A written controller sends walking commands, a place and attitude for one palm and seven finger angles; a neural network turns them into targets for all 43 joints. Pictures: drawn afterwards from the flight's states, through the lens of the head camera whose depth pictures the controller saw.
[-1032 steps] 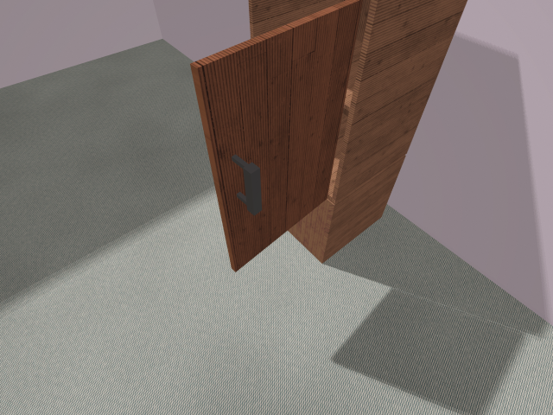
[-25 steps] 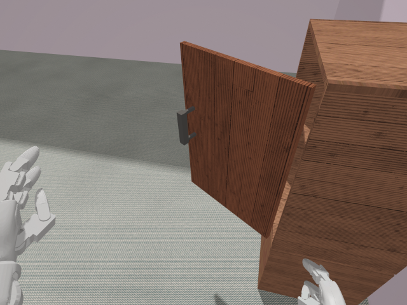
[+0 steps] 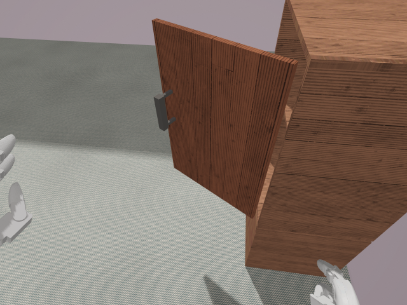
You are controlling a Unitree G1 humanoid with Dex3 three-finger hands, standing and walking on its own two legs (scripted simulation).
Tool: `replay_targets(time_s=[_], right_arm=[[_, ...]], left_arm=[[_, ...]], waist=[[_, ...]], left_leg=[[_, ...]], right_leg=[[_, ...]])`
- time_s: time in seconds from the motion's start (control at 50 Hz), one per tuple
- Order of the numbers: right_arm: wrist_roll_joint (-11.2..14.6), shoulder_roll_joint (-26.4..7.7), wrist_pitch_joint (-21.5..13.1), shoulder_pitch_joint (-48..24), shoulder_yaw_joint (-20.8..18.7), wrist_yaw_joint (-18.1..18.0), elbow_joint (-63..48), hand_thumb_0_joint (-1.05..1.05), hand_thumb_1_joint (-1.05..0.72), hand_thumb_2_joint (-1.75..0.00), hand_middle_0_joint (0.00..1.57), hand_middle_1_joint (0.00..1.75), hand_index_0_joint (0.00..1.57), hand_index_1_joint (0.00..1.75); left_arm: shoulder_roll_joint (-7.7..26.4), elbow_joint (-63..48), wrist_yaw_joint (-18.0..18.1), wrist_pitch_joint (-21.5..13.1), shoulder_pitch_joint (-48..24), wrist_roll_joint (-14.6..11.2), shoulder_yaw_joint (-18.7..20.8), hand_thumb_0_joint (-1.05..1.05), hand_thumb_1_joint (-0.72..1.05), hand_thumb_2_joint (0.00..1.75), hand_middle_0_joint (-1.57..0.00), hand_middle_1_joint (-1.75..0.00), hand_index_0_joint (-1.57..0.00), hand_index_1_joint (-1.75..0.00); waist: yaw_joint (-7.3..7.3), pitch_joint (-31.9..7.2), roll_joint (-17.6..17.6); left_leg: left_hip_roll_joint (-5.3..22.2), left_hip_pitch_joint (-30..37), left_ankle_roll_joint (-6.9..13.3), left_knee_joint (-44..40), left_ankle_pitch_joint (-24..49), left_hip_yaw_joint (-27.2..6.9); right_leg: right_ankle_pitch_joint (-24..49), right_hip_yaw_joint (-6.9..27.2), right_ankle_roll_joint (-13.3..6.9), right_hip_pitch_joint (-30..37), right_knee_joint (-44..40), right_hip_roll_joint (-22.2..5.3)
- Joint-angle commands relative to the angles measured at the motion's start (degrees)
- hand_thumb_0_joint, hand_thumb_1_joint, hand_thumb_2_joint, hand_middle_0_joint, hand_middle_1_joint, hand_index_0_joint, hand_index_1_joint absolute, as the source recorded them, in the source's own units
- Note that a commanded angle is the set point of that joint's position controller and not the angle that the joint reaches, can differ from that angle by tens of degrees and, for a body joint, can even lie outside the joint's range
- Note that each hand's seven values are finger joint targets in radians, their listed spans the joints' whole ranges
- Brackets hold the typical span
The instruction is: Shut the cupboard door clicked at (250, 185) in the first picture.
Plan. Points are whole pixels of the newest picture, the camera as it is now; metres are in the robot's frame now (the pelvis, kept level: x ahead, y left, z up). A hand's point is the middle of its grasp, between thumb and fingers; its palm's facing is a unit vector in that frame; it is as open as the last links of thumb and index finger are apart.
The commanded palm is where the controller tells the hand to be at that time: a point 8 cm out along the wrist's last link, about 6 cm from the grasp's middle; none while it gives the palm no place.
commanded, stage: step back with the hand held close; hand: left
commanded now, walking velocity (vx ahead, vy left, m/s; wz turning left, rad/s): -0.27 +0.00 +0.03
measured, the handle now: (166, 110) +0.67 +0.15 +0.01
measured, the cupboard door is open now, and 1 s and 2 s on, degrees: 59 59 59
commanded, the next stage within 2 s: stop stepping back and stand still in 1.10 s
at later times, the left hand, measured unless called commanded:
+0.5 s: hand out of the picture +0.13 +0.27 +0.18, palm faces +0.50 -0.74 -0.45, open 7.4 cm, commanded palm +0.07 +0.31 +0.19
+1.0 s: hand out of the picture +0.09 +0.29 +0.19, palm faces +0.55 -0.76 -0.35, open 7.4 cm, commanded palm +0.03 +0.30 +0.19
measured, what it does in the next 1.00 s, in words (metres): walks backwards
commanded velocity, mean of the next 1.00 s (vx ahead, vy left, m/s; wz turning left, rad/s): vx -0.35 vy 0.00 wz -0.01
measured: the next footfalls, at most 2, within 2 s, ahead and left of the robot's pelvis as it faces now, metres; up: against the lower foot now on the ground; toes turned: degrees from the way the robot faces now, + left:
right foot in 1.16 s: -0.30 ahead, -0.14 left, +0.00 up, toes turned -4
left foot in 1.54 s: -0.23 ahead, +0.13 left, +0.00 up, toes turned +8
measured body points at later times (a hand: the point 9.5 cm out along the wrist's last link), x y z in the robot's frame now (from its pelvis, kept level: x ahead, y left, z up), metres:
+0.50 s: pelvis -0.06 +0.00 -0.01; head -0.08 +0.01 +0.44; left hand +0.10 +0.31 +0.20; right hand +0.09 -0.25 -0.09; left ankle -0.02 +0.05 -0.73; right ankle +0.01 -0.10 -0.73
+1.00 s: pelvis -0.11 +0.00 +0.01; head -0.09 +0.04 +0.45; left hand +0.05 +0.33 +0.20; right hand +0.08 -0.21 -0.06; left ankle -0.02 +0.06 -0.73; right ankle -0.29 -0.15 -0.67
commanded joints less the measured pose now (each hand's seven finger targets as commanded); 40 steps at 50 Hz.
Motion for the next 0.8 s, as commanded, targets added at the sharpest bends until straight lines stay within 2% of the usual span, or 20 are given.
replay_targets(time_s=[0.0,0.04,0.1,0.14,0.2,0.24,0.26,0.32,0.34,0.38,0.4,0.46,0.54,0.58,0.62,0.64,0.66,0.7,0.74,0.78], right_arm=[[-0.04,-6.82,-2.37,-5.20,-2.05,-0.73,-10.42,0.00,-0.90,-0.90,0.20,0.30,0.20,0.30],[-0.23,-7.11,-2.38,-5.51,-2.14,-0.89,-10.47,0.00,-0.90,-0.90,0.20,0.30,0.20,0.30],[-0.28,-7.34,-2.55,-4.89,-1.77,-0.98,-10.89,0.00,-0.90,-0.90,0.20,0.30,0.20,0.30],[-0.37,-7.80,-2.99,-5.04,-1.91,-1.21,-11.01,0.00,-0.90,-0.90,0.20,0.30,0.20,0.30],[-0.43,-7.80,-3.53,-4.13,-1.68,-1.18,-11.15,0.00,-0.90,-0.90,0.20,0.30,0.20,0.30],[-0.80,-8.27,-4.16,-4.34,-1.82,-1.38,-10.99,0.00,-0.90,-0.90,0.20,0.30,0.20,0.30],[-0.89,-7.95,-4.42,-3.94,-1.66,-1.40,-10.90,0.00,-0.90,-0.90,0.20,0.30,0.20,0.30],[-1.32,-8.25,-5.26,-3.51,-1.80,-1.26,-10.58,0.00,-0.90,-0.90,0.20,0.30,0.20,0.30],[-1.51,-8.42,-5.52,-3.68,-1.97,-1.24,-10.41,0.00,-0.90,-0.90,0.20,0.30,0.20,0.30],[-1.48,-8.04,-5.73,-3.48,-2.11,-1.06,-10.40,0.00,-0.90,-0.90,0.20,0.30,0.20,0.30],[-1.36,-7.98,-5.76,-3.19,-2.23,-0.82,-10.34,0.00,-0.90,-0.90,0.20,0.30,0.20,0.30],[-1.29,-7.60,-5.62,-2.80,-2.46,-0.14,-10.07,0.00,-0.90,-0.90,0.20,0.30,0.20,0.30],[-1.13,-7.53,-5.28,-2.40,-3.02,0.81,-9.87,0.00,-0.90,-0.90,0.20,0.30,0.20,0.30],[-1.01,-6.49,-5.25,-2.52,-2.67,1.15,-9.73,0.00,-0.90,-0.90,0.20,0.30,0.20,0.30],[-0.88,-6.14,-5.25,-2.51,-2.49,1.23,-9.53,0.00,-0.90,-0.90,0.20,0.30,0.20,0.30],[-1.02,-6.50,-5.30,-2.78,-2.57,1.02,-9.37,0.00,-0.90,-0.90,0.20,0.30,0.20,0.30],[-0.80,-6.12,-5.54,-3.04,-2.35,0.75,-9.42,0.00,-0.90,-0.90,0.20,0.30,0.20,0.30],[-0.74,-6.76,-6.32,-3.58,-2.53,0.07,-9.48,0.00,-0.90,-0.90,0.20,0.30,0.20,0.30],[-0.94,-7.14,-7.52,-4.24,-3.03,-0.25,-8.97,0.00,-0.90,-0.90,0.20,0.30,0.20,0.30],[-2.57,-7.07,-8.11,-3.98,-3.01,-0.58,-7.62,0.00,-0.90,-0.90,0.20,0.30,0.20,0.30]], left_arm=[[11.22,-10.71,2.10,-3.73,0.00,-0.38,9.69,0.00,0.90,0.90,-0.20,-0.30,-0.20,-0.30],[11.49,-10.29,2.13,-3.82,0.02,-0.10,10.28,0.00,0.90,0.90,-0.20,-0.30,-0.20,-0.30],[10.11,-10.25,2.30,-4.00,-1.56,0.68,8.85,0.00,0.90,0.90,-0.20,-0.30,-0.20,-0.30],[10.89,-10.80,2.50,-4.46,-3.53,1.54,9.59,0.00,0.90,0.90,-0.20,-0.30,-0.20,-0.30],[9.39,-10.52,2.75,-4.79,-5.82,2.54,8.20,0.00,0.90,0.90,-0.20,-0.30,-0.20,-0.30],[10.64,-11.79,2.88,-5.31,-8.50,3.33,9.11,0.00,0.90,0.90,-0.20,-0.30,-0.20,-0.30],[9.41,-11.91,2.89,-5.47,-9.37,3.56,8.05,0.00,0.90,0.90,-0.20,-0.30,-0.20,-0.30],[9.08,-13.22,2.87,-5.93,-12.14,4.23,7.74,0.00,0.90,0.90,-0.20,-0.30,-0.20,-0.30],[10.25,-13.64,2.87,-6.14,-12.82,4.53,8.85,0.00,0.90,0.90,-0.20,-0.30,-0.20,-0.30],[9.35,-12.15,2.76,-6.25,-11.60,4.72,8.63,0.00,0.90,0.90,-0.20,-0.30,-0.20,-0.30],[9.21,-11.83,2.70,-6.42,-10.69,4.51,8.78,0.00,0.90,0.90,-0.20,-0.30,-0.20,-0.30],[9.18,-11.11,2.47,-7.20,-7.68,4.46,9.62,0.00,0.90,0.90,-0.20,-0.30,-0.20,-0.30],[10.47,-11.23,2.80,-7.86,-5.86,4.25,11.07,0.00,0.90,0.90,-0.20,-0.30,-0.20,-0.30],[10.92,-13.41,3.11,-8.19,-4.94,3.70,10.91,0.00,0.90,0.90,-0.20,-0.30,-0.20,-0.30],[11.75,-15.25,3.49,-8.55,-3.61,3.16,11.32,0.00,0.90,0.90,-0.20,-0.30,-0.20,-0.30],[12.82,-16.40,3.78,-8.81,-3.30,3.17,12.58,0.00,0.90,0.90,-0.20,-0.30,-0.20,-0.30],[12.29,-17.32,3.80,-9.15,-2.09,3.16,12.32,0.00,0.90,0.90,-0.20,-0.30,-0.20,-0.30],[12.56,-18.07,3.84,-9.38,-0.95,3.01,14.05,0.00,0.90,0.90,-0.20,-0.30,-0.20,-0.30],[11.91,-18.42,3.30,-9.77,-2.44,3.13,14.26,0.00,0.90,0.90,-0.20,-0.30,-0.20,-0.30],[10.79,-17.94,3.21,-8.95,-5.97,3.39,13.29,0.00,0.90,0.90,-0.20,-0.30,-0.20,-0.30]], waist=[[0.79,-7.40,0.92],[1.07,-6.51,0.63],[0.68,-3.58,1.17],[0.75,-2.16,1.62],[0.35,-0.21,1.66],[0.54,0.36,3.22],[0.39,0.76,3.58],[0.46,1.27,5.69],[0.75,1.00,5.85],[0.62,1.38,4.32],[0.50,1.38,2.98],[0.40,-0.44,-0.20],[0.26,-1.51,-4.04],[-0.07,-2.84,-5.76],[-0.33,-4.48,-5.53],[-0.37,-5.43,-3.01],[-0.33,-6.58,-1.05],[0.24,-8.58,3.50],[0.50,-7.89,9.78],[0.19,-3.70,11.27]], left_leg=[[13.45,-8.42,-3.38,-6.30,23.21,-12.11],[13.82,-12.82,-1.94,-8.10,14.63,-12.94],[13.76,-19.83,-0.56,-10.50,0.96,-13.94],[13.90,-25.10,0.59,-12.57,-9.35,-14.99],[14.10,-30.52,1.76,-14.10,-19.37,-15.83],[15.25,-33.50,2.56,-16.29,-22.75,-17.46],[15.76,-34.59,2.69,-16.99,-23.51,-17.90],[17.56,-37.06,3.08,-19.06,-25.95,-19.35],[18.00,-37.88,3.24,-19.67,-25.98,-20.12],[17.93,-38.64,3.37,-18.26,-24.58,-19.44],[16.86,-37.26,3.02,-16.55,-22.23,-19.10],[14.00,-36.72,2.29,-11.49,-19.52,-16.25],[10.90,-33.33,0.69,-3.90,-19.92,-13.73],[9.69,-27.55,-0.42,-0.56,-15.39,-12.45],[9.44,-22.26,-0.96,0.01,-11.65,-11.87],[10.35,-21.62,-0.70,-1.94,-9.99,-12.52],[11.73,-21.75,-0.08,-4.28,-8.68,-13.27],[16.10,-26.87,1.88,-10.52,-9.81,-16.24],[21.32,-32.66,3.10,-18.01,-18.42,-19.43],[25.97,-36.27,4.30,-23.52,-20.66,-22.41]], right_leg=[[19.91,8.88,0.11,12.55,1.90,-6.77],[16.68,8.99,0.72,14.28,1.40,-6.15],[11.15,9.70,0.93,15.66,1.55,-5.79],[8.05,9.80,1.25,17.79,1.80,-5.18],[3.47,9.85,1.44,18.85,2.81,-4.71],[2.90,8.66,1.94,20.60,4.97,-3.33],[3.18,7.81,2.09,21.14,6.36,-2.86],[4.44,5.98,2.57,22.89,10.46,-1.19],[4.90,5.59,2.74,24.15,11.17,-0.73],[6.73,6.12,2.56,24.74,11.38,-0.62],[8.97,7.09,2.04,23.56,10.32,-0.96],[11.90,11.79,0.63,23.11,7.99,-3.67],[4.03,19.90,-2.08,16.48,0.91,-9.42],[2.96,22.09,-3.31,11.17,-2.17,-12.08],[2.66,20.65,-3.42,7.25,-3.43,-12.36],[4.22,18.51,-2.77,7.79,-1.84,-11.13],[6.25,15.32,-1.54,9.23,1.23,-8.82],[10.54,9.19,1.06,15.95,9.86,-3.01],[4.26,5.13,2.58,20.66,17.15,0.92],[-2.92,3.63,3.51,19.81,26.38,2.94]])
